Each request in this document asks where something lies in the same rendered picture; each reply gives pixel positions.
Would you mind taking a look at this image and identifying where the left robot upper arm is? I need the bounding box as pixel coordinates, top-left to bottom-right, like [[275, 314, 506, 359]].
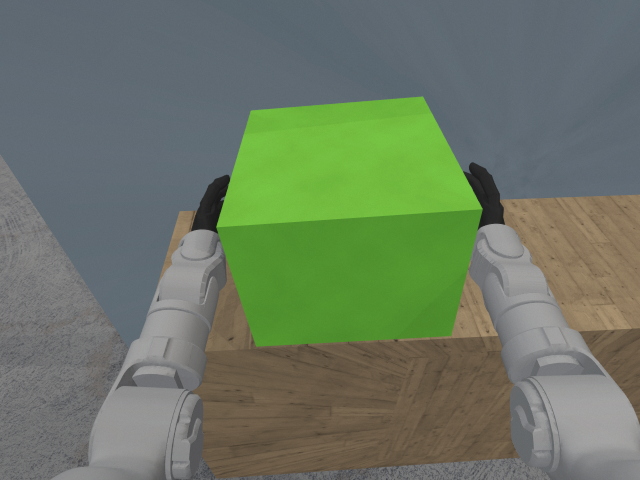
[[50, 386, 204, 480]]

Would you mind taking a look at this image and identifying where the right robot upper arm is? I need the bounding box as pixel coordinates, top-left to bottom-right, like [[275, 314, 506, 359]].
[[510, 374, 640, 480]]

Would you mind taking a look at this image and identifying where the right robot forearm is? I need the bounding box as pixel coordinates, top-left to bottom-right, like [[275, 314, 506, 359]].
[[469, 224, 640, 436]]

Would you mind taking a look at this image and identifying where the pedestal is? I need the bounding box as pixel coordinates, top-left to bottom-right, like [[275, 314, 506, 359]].
[[157, 195, 640, 479]]

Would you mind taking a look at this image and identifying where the right robot hand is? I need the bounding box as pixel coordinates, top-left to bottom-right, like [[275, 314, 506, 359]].
[[463, 162, 505, 230]]

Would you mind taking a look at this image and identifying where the left robot hand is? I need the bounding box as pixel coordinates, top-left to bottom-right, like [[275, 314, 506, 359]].
[[191, 175, 230, 233]]

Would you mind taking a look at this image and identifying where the left robot forearm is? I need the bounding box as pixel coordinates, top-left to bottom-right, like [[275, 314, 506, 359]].
[[88, 229, 227, 464]]

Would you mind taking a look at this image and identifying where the carton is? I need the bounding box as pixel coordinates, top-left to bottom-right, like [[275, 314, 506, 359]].
[[216, 97, 483, 347]]

